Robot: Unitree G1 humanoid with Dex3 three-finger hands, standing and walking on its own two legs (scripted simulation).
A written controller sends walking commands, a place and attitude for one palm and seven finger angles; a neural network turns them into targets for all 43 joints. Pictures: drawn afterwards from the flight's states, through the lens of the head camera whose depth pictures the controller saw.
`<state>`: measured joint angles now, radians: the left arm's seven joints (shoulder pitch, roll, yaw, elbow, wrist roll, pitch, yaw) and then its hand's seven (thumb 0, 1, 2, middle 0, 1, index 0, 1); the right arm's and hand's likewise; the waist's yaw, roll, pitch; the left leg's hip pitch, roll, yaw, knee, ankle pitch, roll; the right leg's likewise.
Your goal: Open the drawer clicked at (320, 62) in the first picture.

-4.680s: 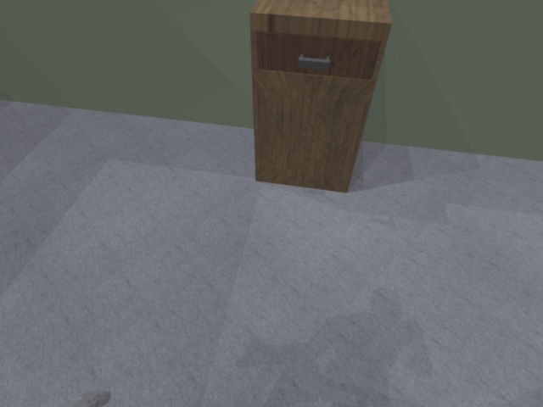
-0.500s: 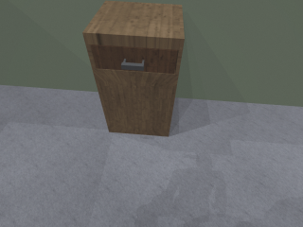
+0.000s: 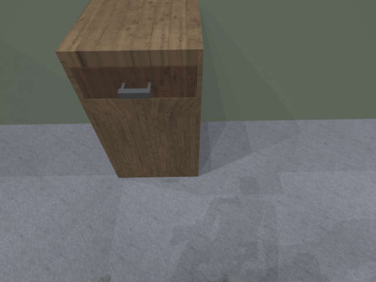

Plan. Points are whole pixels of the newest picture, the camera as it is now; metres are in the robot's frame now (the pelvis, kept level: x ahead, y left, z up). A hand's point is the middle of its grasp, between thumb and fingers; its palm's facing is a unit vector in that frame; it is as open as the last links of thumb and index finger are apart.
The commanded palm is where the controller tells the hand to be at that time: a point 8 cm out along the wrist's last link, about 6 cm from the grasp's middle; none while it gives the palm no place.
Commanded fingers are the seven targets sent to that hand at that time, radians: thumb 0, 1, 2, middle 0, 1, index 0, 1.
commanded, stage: take the last steps up to it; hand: left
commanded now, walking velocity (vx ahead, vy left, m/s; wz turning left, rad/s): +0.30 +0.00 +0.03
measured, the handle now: (135, 89) +0.74 +0.21 -0.05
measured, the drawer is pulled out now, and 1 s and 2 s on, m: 0.00 0.00 0.00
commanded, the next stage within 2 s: come to a stop and stand still in 0.42 s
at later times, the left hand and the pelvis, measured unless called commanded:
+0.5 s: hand out of the picture +0.10 +0.20 -0.17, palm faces +0.08 -0.99 -0.11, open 7.4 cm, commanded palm none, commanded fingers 0.00 0.90 0.90 -0.20 -0.30 -0.20 -0.30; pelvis +0.15 +0.04 +0.01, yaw +0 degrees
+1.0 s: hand (120, 231) +0.26 +0.19 -0.15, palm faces +0.05 -0.97 -0.24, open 7.3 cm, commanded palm none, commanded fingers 0.00 0.90 0.90 -0.20 -0.30 -0.20 -0.30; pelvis +0.19 +0.01 +0.02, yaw +1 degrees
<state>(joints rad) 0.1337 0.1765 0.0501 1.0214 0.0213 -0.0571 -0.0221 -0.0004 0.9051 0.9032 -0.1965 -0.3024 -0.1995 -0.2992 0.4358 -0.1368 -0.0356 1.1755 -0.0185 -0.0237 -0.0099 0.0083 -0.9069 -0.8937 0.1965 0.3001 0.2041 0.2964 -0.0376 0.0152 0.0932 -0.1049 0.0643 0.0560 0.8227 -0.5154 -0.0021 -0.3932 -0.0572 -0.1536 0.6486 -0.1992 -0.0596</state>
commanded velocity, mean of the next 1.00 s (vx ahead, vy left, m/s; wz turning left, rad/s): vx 0.02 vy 0.02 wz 0.01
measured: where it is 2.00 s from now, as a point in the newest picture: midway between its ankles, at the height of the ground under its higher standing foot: outside the picture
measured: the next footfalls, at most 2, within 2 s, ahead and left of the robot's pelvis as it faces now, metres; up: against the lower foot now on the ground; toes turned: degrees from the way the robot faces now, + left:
left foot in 0.40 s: +0.23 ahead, +0.13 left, +0.00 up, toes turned +9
right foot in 0.80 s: +0.28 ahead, -0.11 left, +0.00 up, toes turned -6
